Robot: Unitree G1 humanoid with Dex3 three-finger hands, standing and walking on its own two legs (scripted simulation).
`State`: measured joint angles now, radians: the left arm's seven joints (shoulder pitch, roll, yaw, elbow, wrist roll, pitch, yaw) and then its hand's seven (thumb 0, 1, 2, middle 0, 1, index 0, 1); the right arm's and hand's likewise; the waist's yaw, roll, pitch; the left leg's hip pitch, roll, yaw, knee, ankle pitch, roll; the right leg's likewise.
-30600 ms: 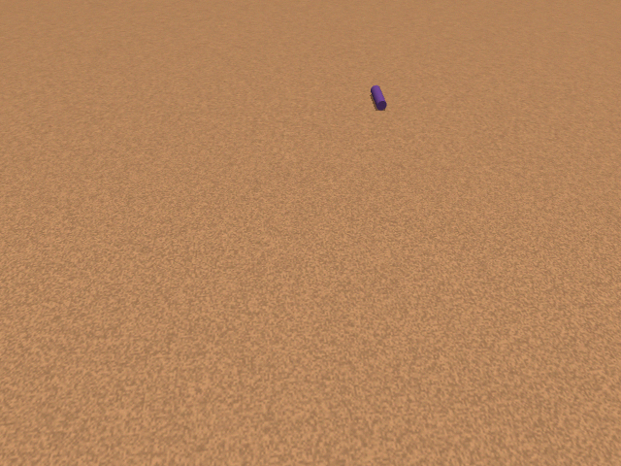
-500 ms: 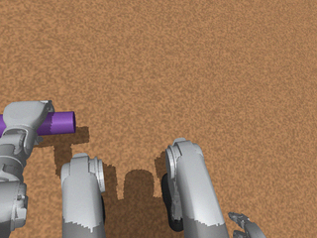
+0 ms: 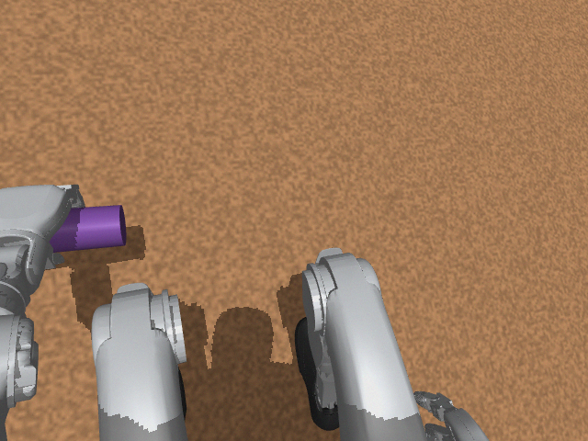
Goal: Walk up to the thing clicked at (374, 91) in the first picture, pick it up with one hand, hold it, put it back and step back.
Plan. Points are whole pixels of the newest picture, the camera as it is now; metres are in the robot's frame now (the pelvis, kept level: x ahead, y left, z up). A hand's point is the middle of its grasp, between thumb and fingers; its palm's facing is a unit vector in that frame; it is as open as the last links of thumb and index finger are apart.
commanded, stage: lower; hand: left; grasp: from above
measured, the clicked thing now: (36, 232) +0.42 +0.28 -0.21
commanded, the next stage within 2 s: rest in 0.10 s
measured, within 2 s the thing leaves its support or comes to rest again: rests again in 1.06 s
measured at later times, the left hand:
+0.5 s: hand (62, 233) +0.43 +0.26 -0.25, palm faces -0.48 -0.10 -0.87, open 9.2 cm
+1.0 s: hand (66, 238) +0.42 +0.27 -0.28, palm faces -0.48 -0.11 -0.87, open 9.1 cm
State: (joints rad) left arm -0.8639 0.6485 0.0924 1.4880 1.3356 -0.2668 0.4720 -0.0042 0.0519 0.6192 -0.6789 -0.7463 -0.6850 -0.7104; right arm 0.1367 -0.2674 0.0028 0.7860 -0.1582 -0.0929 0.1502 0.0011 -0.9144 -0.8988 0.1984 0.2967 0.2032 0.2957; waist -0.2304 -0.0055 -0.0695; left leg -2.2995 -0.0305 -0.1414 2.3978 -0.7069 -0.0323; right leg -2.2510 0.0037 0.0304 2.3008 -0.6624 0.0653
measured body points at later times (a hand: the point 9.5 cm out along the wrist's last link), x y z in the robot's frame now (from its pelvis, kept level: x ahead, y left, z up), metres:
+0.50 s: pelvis +0.01 +0.00 -0.03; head +0.26 +0.08 +0.33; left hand +0.45 +0.27 -0.20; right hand +0.07 -0.28 -0.13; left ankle +0.07 +0.13 -0.30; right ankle +0.10 -0.15 -0.30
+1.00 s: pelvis +0.01 +0.01 -0.05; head +0.26 +0.10 +0.31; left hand +0.44 +0.27 -0.23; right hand +0.06 -0.27 -0.13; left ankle +0.07 +0.13 -0.30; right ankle +0.10 -0.15 -0.30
